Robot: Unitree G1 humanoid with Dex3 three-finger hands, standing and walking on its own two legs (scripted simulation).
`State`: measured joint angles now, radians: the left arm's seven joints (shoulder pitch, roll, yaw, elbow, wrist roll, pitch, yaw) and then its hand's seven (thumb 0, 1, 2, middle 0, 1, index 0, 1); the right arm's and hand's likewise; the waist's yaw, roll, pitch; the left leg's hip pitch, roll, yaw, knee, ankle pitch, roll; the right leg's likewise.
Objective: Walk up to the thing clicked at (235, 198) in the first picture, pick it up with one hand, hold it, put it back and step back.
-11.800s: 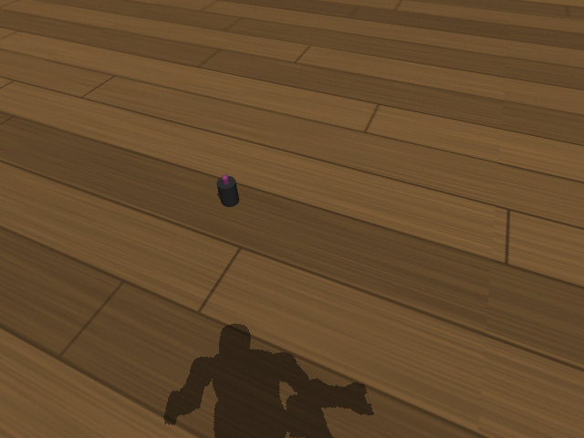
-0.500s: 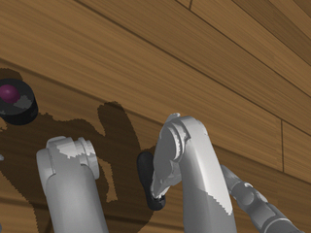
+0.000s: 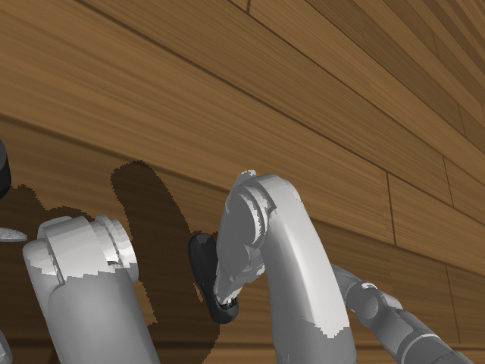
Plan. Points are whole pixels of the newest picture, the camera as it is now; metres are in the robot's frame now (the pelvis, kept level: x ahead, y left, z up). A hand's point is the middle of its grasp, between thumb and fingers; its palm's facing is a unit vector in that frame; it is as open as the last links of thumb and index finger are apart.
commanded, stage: close in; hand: left
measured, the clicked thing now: out of the picture +0.45 +0.26 -0.20
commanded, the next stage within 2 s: rest palm in 0.02 s
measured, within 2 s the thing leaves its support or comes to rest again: leaves its support in 1.34 s
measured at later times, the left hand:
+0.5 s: hand out of the picture +0.42 +0.26 -0.19, palm faces +0.35 -0.94 -0.01, open 14.4 cm
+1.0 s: hand out of the picture +0.43 +0.27 -0.19, palm faces +0.36 -0.93 -0.02, open 11.5 cm
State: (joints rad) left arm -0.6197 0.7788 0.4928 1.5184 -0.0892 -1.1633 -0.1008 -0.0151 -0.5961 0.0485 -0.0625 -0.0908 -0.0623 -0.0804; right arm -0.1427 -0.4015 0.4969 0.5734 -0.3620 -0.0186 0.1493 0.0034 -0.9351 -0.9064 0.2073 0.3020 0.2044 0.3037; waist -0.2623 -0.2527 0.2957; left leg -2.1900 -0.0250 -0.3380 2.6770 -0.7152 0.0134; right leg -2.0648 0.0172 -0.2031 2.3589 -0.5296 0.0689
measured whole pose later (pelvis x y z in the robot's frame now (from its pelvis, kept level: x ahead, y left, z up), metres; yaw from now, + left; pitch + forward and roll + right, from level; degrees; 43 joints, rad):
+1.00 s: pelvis +0.01 +0.00 +0.00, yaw -2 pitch +12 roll -20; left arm -0.68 0.86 0.44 1.57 -0.03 -1.20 0.11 -0.01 -0.23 0.60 -0.54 -0.72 -0.58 -0.74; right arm -0.19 -0.38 0.54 0.58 -0.39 0.02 0.17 0.00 -0.90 -0.90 0.21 0.30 0.20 0.30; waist -0.28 -0.28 0.33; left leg -2.19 -0.02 -0.37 2.68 -0.75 0.00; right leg -2.07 0.03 -0.23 2.34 -0.54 0.09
